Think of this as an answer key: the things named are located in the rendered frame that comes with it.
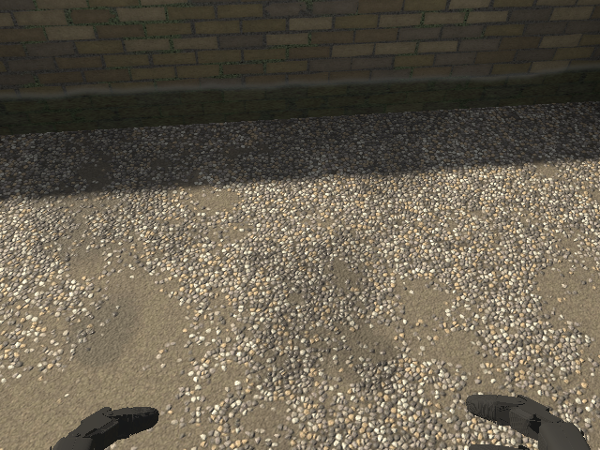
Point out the right robot hand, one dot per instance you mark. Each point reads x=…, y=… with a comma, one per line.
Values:
x=529, y=418

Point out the left robot hand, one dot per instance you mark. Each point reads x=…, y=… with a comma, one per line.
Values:
x=104, y=427

